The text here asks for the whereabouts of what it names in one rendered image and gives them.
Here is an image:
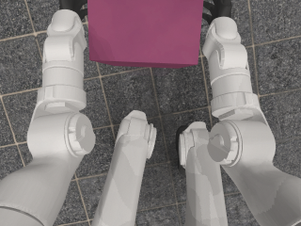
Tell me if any robot left upper arm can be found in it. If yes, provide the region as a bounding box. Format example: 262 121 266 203
0 111 96 226

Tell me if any right robot hand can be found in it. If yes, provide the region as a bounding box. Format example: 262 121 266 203
202 0 232 25

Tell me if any robot left forearm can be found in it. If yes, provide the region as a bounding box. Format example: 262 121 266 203
26 9 87 148

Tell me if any robot right forearm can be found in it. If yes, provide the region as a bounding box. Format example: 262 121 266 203
202 16 271 130

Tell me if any left robot hand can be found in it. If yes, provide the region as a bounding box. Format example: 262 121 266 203
59 0 88 22

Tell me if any left robot shin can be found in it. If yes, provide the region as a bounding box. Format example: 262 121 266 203
114 110 148 148

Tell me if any robot right upper arm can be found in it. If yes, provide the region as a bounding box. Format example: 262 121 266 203
207 120 301 226

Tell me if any robot left thigh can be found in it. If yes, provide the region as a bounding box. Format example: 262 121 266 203
90 117 157 226

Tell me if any carton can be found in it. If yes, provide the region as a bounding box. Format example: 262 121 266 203
87 0 204 69

